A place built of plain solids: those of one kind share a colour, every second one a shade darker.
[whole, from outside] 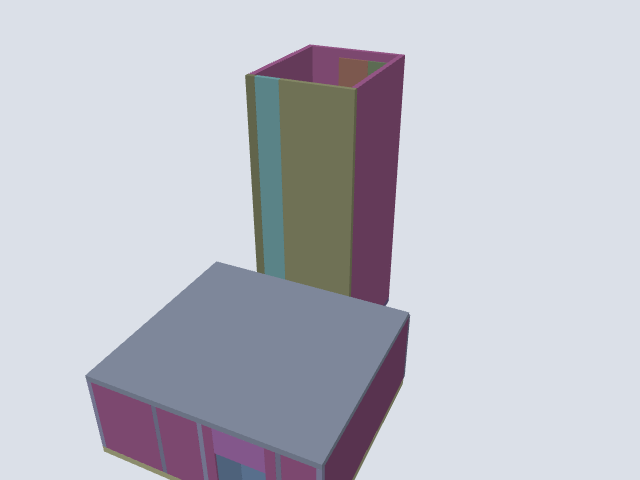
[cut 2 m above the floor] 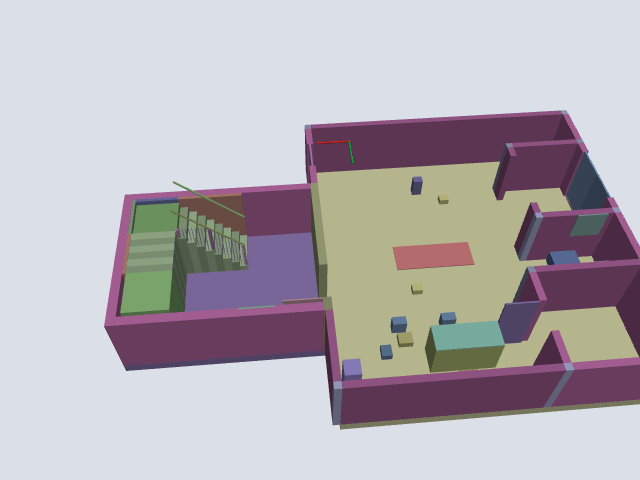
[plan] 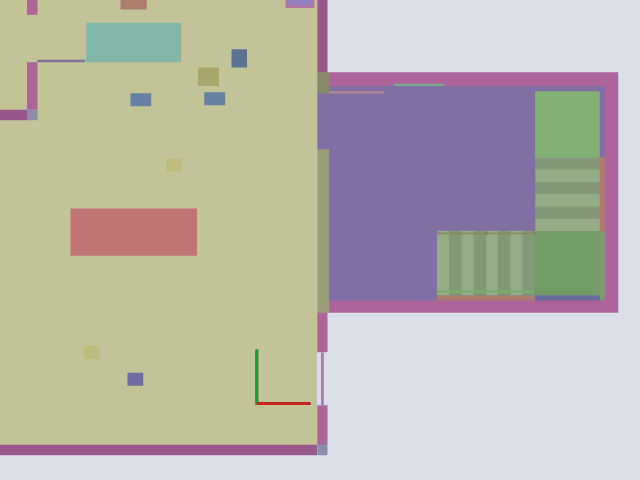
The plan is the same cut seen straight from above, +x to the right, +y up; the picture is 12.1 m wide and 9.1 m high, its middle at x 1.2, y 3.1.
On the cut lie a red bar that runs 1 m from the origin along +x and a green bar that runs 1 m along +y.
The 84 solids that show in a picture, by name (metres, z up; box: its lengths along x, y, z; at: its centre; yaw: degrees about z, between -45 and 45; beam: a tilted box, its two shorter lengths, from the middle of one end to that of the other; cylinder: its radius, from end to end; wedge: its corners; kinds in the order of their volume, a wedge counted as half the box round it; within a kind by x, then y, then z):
{
 "wall_1": {"box": [0.2, 1.26, 3.4], "at": [-7.36, -0.15, 1.7]},
 "wall_2": {"box": [0.2, 0.4, 3.4], "at": [-7.36, 0.88, 1.7]},
 "wall_3": {"box": [0.2, 0.4, 3.4], "at": [-7.36, 3.28, 1.7]},
 "wall_4": {"box": [0.2, 1.69, 3.4], "at": [-7.36, 4.52, 1.7]},
 "wall_5": {"box": [0.2, 2.7, 3.4], "at": [-7.36, 6.92, 1.7]},
 "wall_6": {"box": [2.1, 0.2, 3.4], "at": [-6.21, 0.58, 1.7]},
 "wall_7": {"box": [2.1, 0.2, 3.4], "at": [-6.21, 3.58, 1.7]},
 "wall_8": {"box": [2.9, 0.2, 3.4], "at": [-5.8, 5.47, 1.7]},
 "wall_9": {"box": [2.9, 0.2, 3.4], "at": [-5.8, 8.37, 1.7]},
 "wall_10": {"box": [0.2, 0.4, 3.4], "at": [-5.05, 0.88, 1.7]},
 "wall_11": {"box": [0.2, 0.4, 3.4], "at": [-5.05, 3.28, 1.7]},
 "wall_12": {"box": [0.2, 0.9, 3.4], "at": [-4.25, 6.02, 1.7]},
 "wall_13": {"box": [0.2, 0.9, 3.4], "at": [-4.25, 7.82, 1.7]},
 "wall_14": {"box": [8.4, 0.2, 3.4], "at": [-3.06, -0.88, 1.7]},
 "wall_15": {"box": [5.3, 0.2, 3.4], "at": [-1.5, 8.37, 1.7]},
 "wall_16": {"box": [0.2, 0.75, 3.4], "at": [1.25, -0.41, 1.7]},
 "wall_17": {"box": [0.2, 0.75, 3.4], "at": [1.25, 1.35, 1.7]},
 "wall_18": {"box": [0.2, 1.99, 3.4], "at": [1.25, 7.27, 1.7]},
 "wall_19": {"box": [5.23, 0.23, 12.67], "at": [3.99, 1.83, 6.33]},
 "wall_20": {"box": [5.23, 0.26, 12.67], "at": [3.99, 6.15, 6.33]},
 "wall_21": {"box": [0.25, 4.56, 12.67], "at": [6.73, 4.0, 6.33]},
 "lobby_floor_slab_1": {"box": [8.6, 9.45, 0.3], "at": [-3.15, 3.74, -0.15]},
 "lobby_ceiling_slab_1": {"box": [8.6, 9.45, 0.25], "at": [-3.15, 3.74, 3.52]},
 "wall_cheek_1": {"box": [0.23, 3.1, 12.67], "at": [1.26, 3.27, 6.33]},
 "wall_cheek_2": {"box": [0.23, 0.4, 12.67], "at": [1.26, 6.08, 6.33]},
 "landing_slab_1": {"box": [1.23, 1.23, 1.86], "at": [5.89, 2.66, 0.93]},
 "landing_slab_2": {"box": [1.23, 1.26, 3.3], "at": [5.89, 5.29, 1.65]},
 "floor_slab_1": {"box": [5.71, 4.56, 0.3], "at": [4.0, 4.0, -0.15]},
 "tread_slab_1": {"box": [0.24, 1.23, 0.2], "at": [3.54, 2.66, 0.1]},
 "tread_slab_2": {"box": [0.24, 1.23, 0.41], "at": [3.77, 2.66, 0.21]},
 "tread_slab_3": {"box": [0.24, 1.23, 0.61], "at": [4.0, 2.66, 0.31]},
 "tread_slab_4": {"box": [0.24, 1.23, 0.82], "at": [4.23, 2.66, 0.41]},
 "tread_slab_5": {"box": [0.24, 1.23, 1.03], "at": [4.46, 2.66, 0.52]},
 "tread_slab_6": {"box": [0.24, 1.23, 1.24], "at": [4.7, 2.66, 0.62]},
 "tread_slab_7": {"box": [0.24, 1.23, 1.44], "at": [4.93, 2.66, 0.72]},
 "tread_slab_8": {"box": [0.24, 1.23, 1.65], "at": [5.16, 2.66, 0.83]},
 "tread_slab_9": {"box": [1.23, 0.24, 2.06], "at": [5.89, 3.39, 1.03]},
 "tread_slab_10": {"box": [1.23, 0.24, 2.27], "at": [5.89, 3.62, 1.14]},
 "tread_slab_11": {"box": [1.23, 0.24, 2.48], "at": [5.89, 3.85, 1.24]},
 "tread_slab_12": {"box": [1.23, 0.24, 2.68], "at": [5.89, 4.08, 1.34]},
 "tread_slab_13": {"box": [1.23, 0.24, 2.89], "at": [5.89, 4.32, 1.44]},
 "tread_slab_14": {"box": [1.23, 0.24, 3.09], "at": [5.89, 4.55, 1.55]},
 "wall_wall_1": {"box": [1.85, 0.1, 12.31], "at": [4.35, 2.0, 6.15]},
 "wall_wall_2": {"box": [0.1, 1.39, 12.31], "at": [6.55, 3.97, 6.15]},
 "wall_head_1": {"box": [0.23, 1.05, 10.59], "at": [1.26, 5.35, 7.37]},
 "wall_land_far_wall_1": {"box": [0.1, 1.33, 12.31], "at": [6.55, 2.61, 6.15]},
 "lobby_desk_body_1": {"box": [1.8, 0.75, 1.15], "at": [-2.33, 6.84, 0.57]},
 "wall_land_wall_1": {"box": [1.23, 0.1, 12.31], "at": [5.89, 2.0, 6.15]},
 "wallpost_1": {"box": [0.2, 0.2, 3.4], "at": [-7.36, -0.88, 1.7]},
 "wallpost_2": {"box": [0.2, 0.2, 3.4], "at": [-7.36, 0.58, 1.7]},
 "wallpost_3": {"box": [0.2, 0.2, 3.4], "at": [-7.36, 3.58, 1.7]},
 "wallpost_4": {"box": [0.2, 0.2, 3.4], "at": [-7.36, 5.47, 1.7]},
 "wallpost_5": {"box": [0.2, 0.2, 3.4], "at": [-7.36, 8.37, 1.7]},
 "wallpost_6": {"box": [0.2, 0.2, 3.4], "at": [-5.05, 0.58, 1.7]},
 "wallpost_7": {"box": [0.2, 0.2, 3.4], "at": [-5.05, 3.58, 1.7]},
 "wallpost_8": {"box": [0.2, 0.2, 3.4], "at": [-4.25, 5.47, 1.7]},
 "wallpost_9": {"box": [0.2, 0.2, 3.4], "at": [-4.25, 8.37, 1.7]},
 "wallpost_10": {"box": [0.2, 0.2, 3.4], "at": [1.25, -0.88, 1.7]},
 "wallpost_11": {"box": [0.2, 0.2, 3.4], "at": [1.25, 8.37, 1.7]},
 "wall_head_lobby_entrance_1": {"box": [0.2, 2.0, 1.2], "at": [-7.36, 2.08, 2.8]},
 "lobby_planter_plant_1": {"box": [0.43, 0.43, 1.2], "at": [0.82, 7.77, 1.1]},
 "lobby_entrance_leaf_1": {"box": [0.05, 1.0, 2.15], "at": [-7.36, 1.58, 1.12]},
 "lobby_entrance_leaf_2": {"box": [0.05, 1.0, 2.08], "at": [-7.36, 2.58, 1.16]},
 "lobby_table_top_1": {"box": [0.8, 0.6, 0.42], "at": [-6.17, 4.02, 0.21]},
 "lobby_runner_top_1": {"box": [2.4, 0.9, 0.08], "at": [-2.33, 3.25, -0.01]},
 "lobby_planter_box_1": {"box": [0.55, 0.55, 0.5], "at": [0.82, 7.77, 0.25]},
 "lobby_lift_leaf_1": {"box": [0.06, 1.0, 2.1], "at": [1.25, 0.47, 1.05]},
 "lobby_desk_chair_seat_1": {"box": [0.5, 0.5, 0.48], "at": [-2.33, 7.72, 0.24]},
 "lobby_parcel_box_1": {"box": [0.4, 0.25, 0.45], "at": [-2.2, 5.76, 0.22]},
 "lobby_parcel_box_2": {"box": [0.4, 0.25, 0.45], "at": [-0.8, 5.78, 0.22]},
 "lobby_parcel_box_3": {"box": [0.3, 0.35, 0.2], "at": [-0.33, 6.54, 0.1]},
 "door_front_leaf_open_1": {"box": [1.03, 0.045, 2.06], "at": [1.89, 5.9, 1.04]},
 "lobby_office_door_leaf_1": {"box": [0.9, 0.05, 2.1], "at": [-3.71, 6.49, 1.05]},
 "door_leaf_1": {"box": [0.94, 0.045, 2.06], "at": [3.08, 6.04, 1.03]},
 "lobby_left_box_1": {"box": [0.3, 0.25, 0.2], "at": [-3.13, 0.97, 0.1]},
 "lobby_left_box_2": {"box": [0.3, 0.25, 0.2], "at": [-1.57, 4.52, 0.1]},
 "lobby_left_box_3": {"box": [0.4, 0.35, 0.2], "at": [-0.91, 6.2, 0.1]},
 "lobby_desk_counter_1": {"box": [1.8, 0.75, 0.04], "at": [-2.33, 6.84, 1.17]},
 "lobby_wet_floor_sign_body_1": {"box": [0.3, 0.25, 0.62], "at": [-2.3, 0.46, 0.31]},
 "lobby_board_panel_1": {"box": [0.9, 0.04, 0.9], "at": [-6.62, 3.7, 1.55]},
 "posts_1": {"box": [0.06, 0.06, 0.95], "at": [3.46, 3.23, 0.68]},
 "posts_2": {"box": [0.06, 0.06, 0.92], "at": [4.35, 3.23, 1.49]},
 "handrail_rail_1": {"beam": [0.045, 0.045], "from": [3.42, 2.12, 1.13], "to": [5.28, 2.12, 2.78]},
 "rail_top_1": {"beam": [0.042, 0.042], "from": [3.42, 3.23, 1.13], "to": [5.28, 3.23, 2.78]}
}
